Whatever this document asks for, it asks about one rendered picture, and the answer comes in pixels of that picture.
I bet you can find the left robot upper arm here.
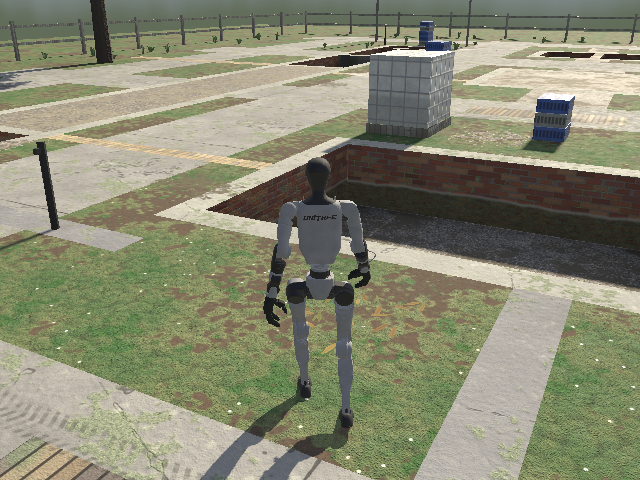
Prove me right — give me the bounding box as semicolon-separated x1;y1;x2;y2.
276;201;298;259

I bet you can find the robot right forearm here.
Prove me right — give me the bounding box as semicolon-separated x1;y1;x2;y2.
354;238;370;273

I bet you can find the right robot hand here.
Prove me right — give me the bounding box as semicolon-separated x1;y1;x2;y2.
348;268;371;288

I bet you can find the left robot hand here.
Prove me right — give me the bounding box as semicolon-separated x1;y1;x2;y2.
263;296;287;327

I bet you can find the right robot shin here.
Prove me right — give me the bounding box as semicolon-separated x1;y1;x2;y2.
338;341;353;414

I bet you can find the robot left forearm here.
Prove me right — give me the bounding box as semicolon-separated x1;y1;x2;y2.
265;244;286;298

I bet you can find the humanoid robot torso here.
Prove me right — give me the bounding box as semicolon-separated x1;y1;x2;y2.
296;196;343;300

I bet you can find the right robot upper arm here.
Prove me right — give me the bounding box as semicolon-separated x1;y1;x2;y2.
339;200;365;254

